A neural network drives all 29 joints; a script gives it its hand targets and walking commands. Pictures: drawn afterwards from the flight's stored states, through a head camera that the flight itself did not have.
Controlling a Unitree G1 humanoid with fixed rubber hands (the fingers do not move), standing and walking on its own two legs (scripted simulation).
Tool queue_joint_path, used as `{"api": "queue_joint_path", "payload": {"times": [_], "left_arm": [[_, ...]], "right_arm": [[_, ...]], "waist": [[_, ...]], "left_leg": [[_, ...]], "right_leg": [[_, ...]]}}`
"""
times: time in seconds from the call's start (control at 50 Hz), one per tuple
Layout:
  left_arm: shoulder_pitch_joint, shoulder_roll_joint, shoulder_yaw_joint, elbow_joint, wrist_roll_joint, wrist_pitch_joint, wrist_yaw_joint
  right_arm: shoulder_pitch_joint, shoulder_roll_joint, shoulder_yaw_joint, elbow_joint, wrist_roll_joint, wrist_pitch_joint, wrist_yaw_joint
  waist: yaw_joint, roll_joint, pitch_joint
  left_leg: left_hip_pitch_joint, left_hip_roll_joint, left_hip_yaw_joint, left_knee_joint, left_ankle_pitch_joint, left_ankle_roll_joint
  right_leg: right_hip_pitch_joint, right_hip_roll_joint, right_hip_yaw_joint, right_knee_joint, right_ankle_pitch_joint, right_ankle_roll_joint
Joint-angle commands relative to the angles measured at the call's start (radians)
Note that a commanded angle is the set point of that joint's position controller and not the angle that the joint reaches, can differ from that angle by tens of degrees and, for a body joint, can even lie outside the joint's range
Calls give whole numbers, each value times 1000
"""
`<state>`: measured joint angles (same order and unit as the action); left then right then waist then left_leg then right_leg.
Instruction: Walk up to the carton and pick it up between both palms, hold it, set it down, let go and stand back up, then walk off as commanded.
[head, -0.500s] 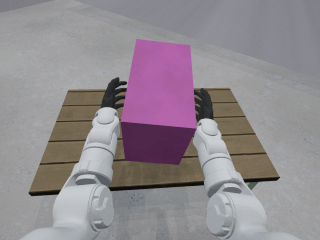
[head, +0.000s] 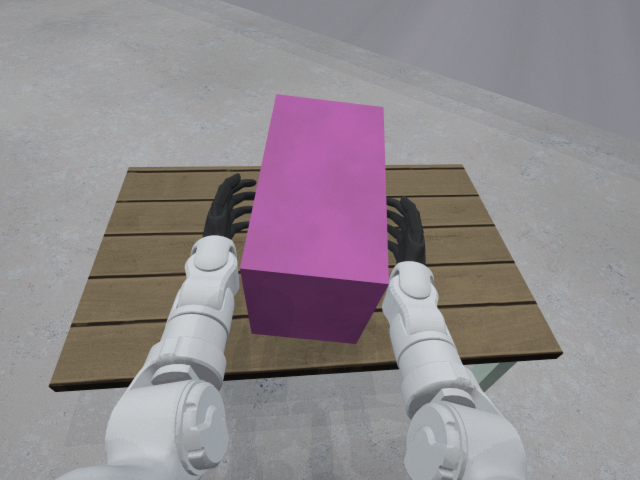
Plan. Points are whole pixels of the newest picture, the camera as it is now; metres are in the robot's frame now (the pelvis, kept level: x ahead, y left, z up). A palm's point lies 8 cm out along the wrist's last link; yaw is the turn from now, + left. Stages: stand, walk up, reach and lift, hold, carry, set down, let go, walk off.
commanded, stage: set down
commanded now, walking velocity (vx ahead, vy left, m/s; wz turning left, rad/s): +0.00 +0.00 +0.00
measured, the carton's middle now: (316, 221) +0.46 -0.03 +0.06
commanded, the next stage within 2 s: none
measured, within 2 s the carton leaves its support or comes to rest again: neither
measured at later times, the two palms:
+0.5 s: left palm (231, 242) +0.42 +0.09 +0.07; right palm (409, 276) +0.36 -0.15 +0.05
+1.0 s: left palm (236, 240) +0.44 +0.09 +0.04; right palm (405, 273) +0.37 -0.16 +0.03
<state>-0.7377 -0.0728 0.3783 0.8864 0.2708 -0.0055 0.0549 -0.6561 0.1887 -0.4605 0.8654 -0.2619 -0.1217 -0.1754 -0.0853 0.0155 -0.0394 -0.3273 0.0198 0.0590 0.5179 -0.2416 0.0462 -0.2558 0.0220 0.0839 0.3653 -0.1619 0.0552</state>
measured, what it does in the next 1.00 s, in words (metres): stands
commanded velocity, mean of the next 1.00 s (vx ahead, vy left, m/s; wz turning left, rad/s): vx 0.00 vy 0.00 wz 0.00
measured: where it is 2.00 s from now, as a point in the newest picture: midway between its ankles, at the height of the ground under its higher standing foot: outside the picture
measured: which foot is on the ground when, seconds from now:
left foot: down 0.00-1.00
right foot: down 0.00-1.00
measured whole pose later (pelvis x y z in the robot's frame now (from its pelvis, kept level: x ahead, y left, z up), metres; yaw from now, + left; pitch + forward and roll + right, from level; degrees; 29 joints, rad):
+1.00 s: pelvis +0.02 +0.00 +0.00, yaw +0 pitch +5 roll -3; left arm -0.82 -0.08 0.53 1.09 0.42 -0.15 0.01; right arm -0.66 0.27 -0.76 0.91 -0.53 -0.30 -0.15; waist -0.09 0.01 0.03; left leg -0.33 0.02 0.06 0.52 -0.27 0.05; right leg -0.26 0.02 0.08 0.37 -0.19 0.05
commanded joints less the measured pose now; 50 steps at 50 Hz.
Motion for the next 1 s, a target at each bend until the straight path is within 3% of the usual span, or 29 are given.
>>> {"api": "queue_joint_path", "payload": {"times": [0.0, 0.04, 0.08, 0.1, 0.12, 0.14, 0.18, 0.2, 0.24, 0.3, 0.32, 0.34, 0.36, 0.38, 0.44, 0.5, 0.56, 0.58, 0.66, 0.7, 0.74, 0.78, 0.8, 0.82, 0.84, 0.86, 0.92, 0.96, 0.98], "left_arm": [[-638, -547, -230, 68, 89, -80, -138], [-641, -529, -225, 107, 85, -88, -137], [-675, -520, -190, 95, 113, -105, -135], [-669, -493, -173, 144, 112, -105, -139], [-699, -505, -188, 118, 101, -109, -141], [-688, -475, -139, 144, 127, -114, -145], [-724, -471, -135, 167, 130, -112, -137], [-719, -477, -124, 167, 136, -121, -132], [-712, -460, -104, 198, 145, -122, -130], [-720, -477, -111, 164, 147, -135, -131], [-713, -456, -80, 181, 166, -139, -130], [-721, -437, -50, 209, 188, -144, -129], [-725, -435, -59, 229, 189, -143, -126], [-711, -439, -58, 206, 186, -158, -127], [-752, -418, -44, 219, 188, -171, -127], [-740, -444, -59, 205, 188, -178, -125], [-689, -412, -9, 294, 225, -171, -140], [-707, -425, -36, 241, 217, -177, -138], [-642, -430, -13, 245, 232, -182, -139], [-701, -444, -55, 209, 210, -194, -137], [-709, -434, -66, 216, 203, -212, -138], [-676, -456, -76, 230, 201, -212, -127], [-687, -447, -49, 244, 215, -213, -136], [-684, -436, -41, 235, 221, -219, -137], [-696, -444, -55, 245, 221, -213, -138], [-670, -439, -29, 250, 232, -216, -137], [-656, -405, 2, 284, 251, -219, -143], [-655, -419, -17, 248, 238, -217, -145], [-674, -399, 9, 265, 247, -225, -147]], "right_arm": [[-664, 517, 248, -18, -135, -144, 136], [-668, 507, 227, -7, -152, -148, 140], [-655, 516, 206, 30, -189, -161, 147], [-640, 520, 178, 36, -210, -155, 143], [-638, 503, 144, 40, -221, -160, 144], [-634, 515, 116, 58, -246, -157, 148], [-660, 517, 98, 41, -251, -161, 151], [-707, 514, 104, 15, -260, -172, 158], [-677, 508, 72, 37, -288, -169, 158], [-661, 513, 71, 54, -293, -187, 158], [-667, 508, 63, 32, -301, -191, 162], [-701, 513, 59, 14, -321, -203, 157], [-705, 507, 37, 21, -322, -204, 160], [-697, 529, 58, 26, -326, -216, 161], [-667, 517, 37, 71, -344, -212, 159], [-671, 505, 36, 56, -356, -236, 159], [-647, 501, 11, 101, -362, -233, 146], [-642, 510, 2, 103, -362, -240, 144], [-609, 531, 53, 72, -351, -256, 145], [-589, 537, 32, 117, -356, -257, 137], [-608, 560, 44, 106, -359, -276, 136], [-601, 528, 48, 92, -357, -296, 137], [-581, 521, 13, 146, -371, -292, 135], [-605, 537, 27, 123, -370, -294, 138], [-582, 514, -10, 148, -375, -287, 127], [-571, 524, -4, 154, -389, -291, 129], [-611, 520, -15, 126, -397, -292, 131], [-599, 555, -8, 117, -381, -290, 127], [-598, 533, -31, 125, -414, -288, 125]], "waist": [[-31, -21, -502], [-36, -6, -493], [-11, -28, -457], [-17, -35, -426], [-53, -15, -442], [-31, -41, -421], [-23, -6, -425], [-2, -24, -438], [-16, -25, -418], [-17, -30, -435], [-8, -7, -454], [10, -33, -488], [-16, -14, -487], [11, -41, -507], [-14, -31, -484], [-32, -31, -497], [-21, -48, -425], [-37, -28, -447], [2, -33, -494], [-44, -28, -509], [-33, -49, -558], [-46, -19, -560], [-57, -7, -517], [-20, -31, -556], [-64, -26, -526], [-42, -20, -518], [-28, -53, -488], [-33, -61, -500], [-54, -61, -507]], "left_leg": [[280, 20, 4, -165, 337, -75], [269, 23, 7, -164, 334, -71], [256, 25, 11, -173, 287, -63], [233, 21, 22, -191, 205, -56], [234, 22, 18, -192, 223, -64], [218, 18, 28, -204, 159, -58], [202, 15, 34, -197, 153, -67], [198, 21, 30, -203, 151, -64], [199, 18, 40, -204, 129, -63], [192, 20, 39, -191, 210, -68], [180, 18, 47, -197, 163, -65], [136, 15, 56, -199, 146, -62], [127, 19, 44, -201, 138, -63], [133, 15, 54, -193, 177, -60], [123, 20, 55, -195, 169, -60], [142, 31, 37, -175, 263, -74], [123, 25, 50, -177, 249, -65], [139, 27, 41, -172, 272, -72], [129, 21, 51, -148, 363, -76], [133, 32, 35, -139, 401, -79], [142, 32, 38, -106, 465, -77], [157, 45, 30, -102, 518, -96], [151, 53, 21, -103, 506, -91], [150, 48, 35, -102, 494, -83], [127, 47, 21, -103, 478, -87], [135, 51, 24, -106, 476, -88], [92, 37, 29, -114, 406, -76], [62, 29, 34, -126, 374, -68], [42, 31, 25, -123, 337, -63]], "right_leg": [[157, 26, -171, -35, 236, -38], [143, 22, -169, -36, 234, -39], [141, 27, -171, -28, 201, -38], [157, 17, -161, -40, 183, -42], [144, 22, -177, -35, 189, -48], [144, 15, -175, -44, 144, -41], [134, 18, -174, -30, 149, -43], [152, 20, -173, -29, 149, -44], [130, 17, -178, -37, 145, -45], [147, 20, -177, -20, 216, -43], [152, 14, -169, -24, 182, -48], [181, 9, -167, -8, 216, -43], [172, 10, -170, 2, 209, -37], [190, 7, -170, -3, 259, -40], [190, 9, -166, -2, 253, -38], [157, 18, -188, 9, 288, -32], [178, 10, -174, 3, 310, -32], [172, 15, -181, 3, 317, -32], [222, 8, -183, 23, 431, -26], [200, 16, -181, 36, 443, -21], [170, 14, -175, 44, 497, -22], [165, 24, -196, 40, 477, -30], [132, 21, -196, 40, 415, -29], [133, 20, -188, 30, 438, -32], [122, 25, -194, 35, 430, -39], [141, 21, -193, 34, 433, -31], [147, 12, -185, 23, 453, -22], [170, 9, -180, 31, 477, -20], [157, 6, -181, 33, 443, -27]]}}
